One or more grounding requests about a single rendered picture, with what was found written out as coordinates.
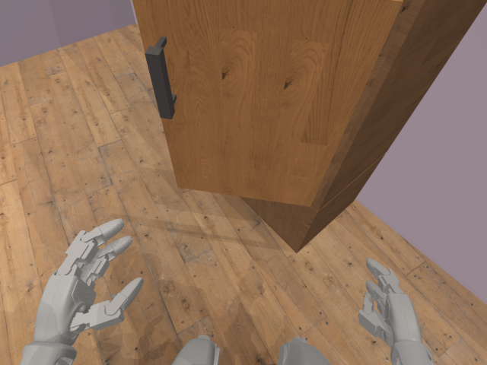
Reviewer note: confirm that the robot left forearm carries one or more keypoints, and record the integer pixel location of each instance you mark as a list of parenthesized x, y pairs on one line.
[(48, 353)]

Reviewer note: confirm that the robot right thigh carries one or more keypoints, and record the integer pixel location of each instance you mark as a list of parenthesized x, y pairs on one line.
[(299, 353)]

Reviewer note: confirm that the robot left thigh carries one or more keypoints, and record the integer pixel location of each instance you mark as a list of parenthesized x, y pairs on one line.
[(198, 351)]

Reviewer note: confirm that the robot right hand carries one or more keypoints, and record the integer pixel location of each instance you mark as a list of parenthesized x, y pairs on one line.
[(395, 308)]

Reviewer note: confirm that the cupboard door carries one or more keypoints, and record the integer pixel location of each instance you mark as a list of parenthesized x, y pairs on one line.
[(265, 88)]

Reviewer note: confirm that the robot thigh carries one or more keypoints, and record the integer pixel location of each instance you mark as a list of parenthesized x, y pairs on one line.
[(299, 353), (198, 351)]

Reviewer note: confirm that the handle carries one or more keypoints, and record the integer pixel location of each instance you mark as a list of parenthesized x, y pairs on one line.
[(159, 77)]

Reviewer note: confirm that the robot right forearm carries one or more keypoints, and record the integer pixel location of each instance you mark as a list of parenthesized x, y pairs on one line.
[(410, 353)]

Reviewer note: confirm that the robot left hand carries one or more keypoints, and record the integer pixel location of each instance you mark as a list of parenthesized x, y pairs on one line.
[(58, 318)]

